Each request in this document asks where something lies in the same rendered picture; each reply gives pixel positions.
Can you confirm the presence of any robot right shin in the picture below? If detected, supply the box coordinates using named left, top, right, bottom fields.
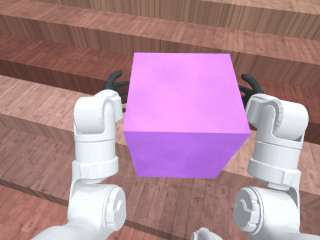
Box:
left=198, top=227, right=209, bottom=231

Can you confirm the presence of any left robot hand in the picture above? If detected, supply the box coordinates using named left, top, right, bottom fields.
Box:
left=103, top=70, right=130, bottom=113

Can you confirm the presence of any right robot thigh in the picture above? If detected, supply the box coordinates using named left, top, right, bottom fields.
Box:
left=190, top=230, right=223, bottom=240

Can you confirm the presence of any right robot forearm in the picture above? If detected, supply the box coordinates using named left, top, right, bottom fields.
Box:
left=245, top=93, right=309, bottom=226

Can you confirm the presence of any right robot hand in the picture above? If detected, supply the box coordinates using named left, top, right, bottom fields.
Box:
left=238, top=73, right=264, bottom=110

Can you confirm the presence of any left robot forearm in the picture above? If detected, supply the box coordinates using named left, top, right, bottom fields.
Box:
left=67, top=89, right=123, bottom=219

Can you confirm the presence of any right robot upper arm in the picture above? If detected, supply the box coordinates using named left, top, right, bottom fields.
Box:
left=232, top=186, right=320, bottom=240

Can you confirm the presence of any carton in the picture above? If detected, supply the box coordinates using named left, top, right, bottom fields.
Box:
left=123, top=52, right=251, bottom=179

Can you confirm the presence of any left robot upper arm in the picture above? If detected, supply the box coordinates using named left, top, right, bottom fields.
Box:
left=31, top=183, right=127, bottom=240

